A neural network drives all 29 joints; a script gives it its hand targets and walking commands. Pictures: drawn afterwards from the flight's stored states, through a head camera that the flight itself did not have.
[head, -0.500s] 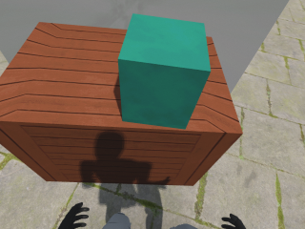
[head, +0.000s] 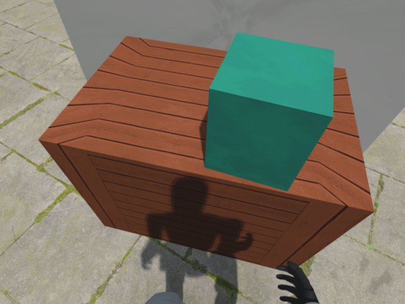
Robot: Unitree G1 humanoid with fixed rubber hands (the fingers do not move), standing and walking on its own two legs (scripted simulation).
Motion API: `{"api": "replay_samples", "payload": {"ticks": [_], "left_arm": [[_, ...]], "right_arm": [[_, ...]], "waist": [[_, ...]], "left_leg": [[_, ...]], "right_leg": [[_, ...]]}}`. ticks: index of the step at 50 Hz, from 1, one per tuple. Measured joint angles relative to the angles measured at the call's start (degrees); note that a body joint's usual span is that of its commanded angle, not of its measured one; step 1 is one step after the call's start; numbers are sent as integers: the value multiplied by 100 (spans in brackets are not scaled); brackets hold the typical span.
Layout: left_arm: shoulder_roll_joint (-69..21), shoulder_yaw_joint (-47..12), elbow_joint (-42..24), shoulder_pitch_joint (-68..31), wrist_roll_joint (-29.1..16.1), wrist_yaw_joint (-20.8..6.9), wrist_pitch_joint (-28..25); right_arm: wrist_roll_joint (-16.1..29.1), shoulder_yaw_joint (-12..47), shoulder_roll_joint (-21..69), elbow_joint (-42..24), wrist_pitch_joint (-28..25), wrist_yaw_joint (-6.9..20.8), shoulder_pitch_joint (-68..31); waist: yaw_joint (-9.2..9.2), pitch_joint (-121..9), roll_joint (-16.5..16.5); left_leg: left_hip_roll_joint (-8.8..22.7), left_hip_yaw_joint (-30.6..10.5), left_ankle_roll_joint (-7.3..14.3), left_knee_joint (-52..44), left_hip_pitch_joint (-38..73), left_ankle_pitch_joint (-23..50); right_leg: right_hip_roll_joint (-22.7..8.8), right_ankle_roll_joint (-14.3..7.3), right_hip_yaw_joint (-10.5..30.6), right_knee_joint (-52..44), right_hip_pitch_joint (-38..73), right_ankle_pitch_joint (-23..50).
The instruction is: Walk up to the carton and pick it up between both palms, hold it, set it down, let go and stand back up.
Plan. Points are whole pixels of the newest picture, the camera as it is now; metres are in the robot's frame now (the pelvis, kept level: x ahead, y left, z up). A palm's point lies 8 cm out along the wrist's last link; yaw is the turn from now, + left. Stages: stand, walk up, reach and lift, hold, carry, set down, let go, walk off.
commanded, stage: walk up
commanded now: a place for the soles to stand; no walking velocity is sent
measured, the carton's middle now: (263, 114) +0.53 -0.09 +0.04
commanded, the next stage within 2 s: none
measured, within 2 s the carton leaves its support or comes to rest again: neither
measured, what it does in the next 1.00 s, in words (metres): stands, turning right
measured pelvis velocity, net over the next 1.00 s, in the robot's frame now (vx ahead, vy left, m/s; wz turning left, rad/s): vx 0.04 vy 0.00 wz -0.35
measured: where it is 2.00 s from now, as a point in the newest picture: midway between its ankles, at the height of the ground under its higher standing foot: outside the picture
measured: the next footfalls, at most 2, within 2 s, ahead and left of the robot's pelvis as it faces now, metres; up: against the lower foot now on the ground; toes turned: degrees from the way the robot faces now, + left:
none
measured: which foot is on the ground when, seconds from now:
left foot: down 0.00-1.00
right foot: down 0.00-1.00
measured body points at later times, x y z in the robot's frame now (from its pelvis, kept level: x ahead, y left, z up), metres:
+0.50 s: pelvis +0.02 +0.00 +0.01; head +0.04 -0.01 +0.46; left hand +0.14 +0.19 -0.11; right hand +0.09 -0.23 -0.12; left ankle +0.04 +0.10 -0.72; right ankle +0.02 -0.11 -0.72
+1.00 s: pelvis +0.04 +0.00 +0.00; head +0.07 -0.02 +0.45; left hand +0.21 +0.18 -0.12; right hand +0.07 -0.25 -0.13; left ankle +0.04 +0.10 -0.72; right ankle +0.02 -0.11 -0.72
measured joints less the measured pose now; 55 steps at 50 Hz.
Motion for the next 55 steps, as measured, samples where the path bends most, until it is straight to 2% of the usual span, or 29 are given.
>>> {"api": "replay_samples", "payload": {"ticks": [2, 5, 8, 10, 11, 12, 14, 17, 20, 25, 36, 46, 52, 55], "left_arm": [[34, -13, 14, 8, 18, -29, 59], [25, 18, -28, -37, 67, -48, 112], [-32, 60, -149, -71, 114, -50, 94], [-78, 87, -256, -71, 116, -44, 15], [-117, 104, -293, -68, 117, -39, -42], [-175, 113, -305, -68, 123, -32, -93], [-257, 100, -323, -29, 99, -24, -148], [-352, 63, -307, -7, 20, 12, -157], [-348, 52, -241, -40, -12, 9, -194], [-331, 69, -226, -213, 2, 8, -234], [-390, 69, -210, -402, 50, 118, -211], [-351, 73, -304, -459, 91, 216, -160], [-330, 66, -371, -501, 76, 258, -142], [-332, 80, -400, -524, 62, 277, -127]], "right_arm": [[72, 50, 63, -47, -85, -24, 16], [102, 50, 61, -54, -106, -97, 92], [125, 2, -41, 12, -78, -123, 135], [141, -46, -146, 81, -37, -95, 147], [152, -75, -212, 131, -5, -66, 138], [168, -110, -286, 197, 32, -24, 128], [172, -173, -400, 292, 99, 55, 174], [150, -192, -521, 348, 83, 131, 247], [150, -149, -488, 387, -12, 168, 328], [199, -62, -377, 500, -73, 170, 390], [233, -57, -373, 491, 42, 171, 294], [267, -83, -523, 355, 154, 161, 213], [245, -103, -636, 272, 252, 166, 221], [242, -106, -712, 211, 291, 182, 211]], "waist": [[-78, -37, -76], [-94, -92, -146], [-129, -140, -139], [-123, -169, -115], [-107, -167, -61], [-117, -164, 42], [-151, -258, 160], [-178, -277, 263], [-255, -255, 189], [-282, -187, 40], [-325, -132, -8], [-342, -80, 9], [-361, -43, 103], [-329, -43, 169]], "left_leg": [[-108, 16, 23, -27, 23, -69], [-178, 134, 53, -130, 119, -93], [-147, 314, 37, -162, 173, -111], [-98, 448, 5, -93, 188, -174], [-34, 496, -19, -8, 197, -237], [55, 495, -48, 73, 211, -300], [85, 414, -127, 72, 224, -427], [29, 307, -127, -261, 412, -214], [25, 442, -74, -650, 640, -72], [56, 698, -79, -980, 858, 8], [141, 1201, -67, -844, 958, -253], [213, 1499, -70, -481, 891, -563], [311, 1541, -98, -190, 810, -750], [283, 1358, -96, -77, 698, -795]], "right_leg": [[95, 237, 661, 192, -150, -494], [262, 340, 1497, 676, -457, -1115], [357, 393, 2019, 855, -700, -967], [363, 383, 2185, 502, -665, -391], [402, 316, 2202, 323, -613, 194], [483, 261, 2189, 274, -563, 378], [590, 197, 2216, 161, -494, 175], [712, 207, 2333, -149, -358, 329], [755, 215, 2490, -453, -231, 497], [828, 221, 2748, -642, -180, 608], [973, 272, 3248, -310, -374, 444], [1080, 295, 3533, 178, -628, 192], [1159, 283, 3564, 391, -711, 71], [1207, 291, 3582, 413, -779, 77]]}}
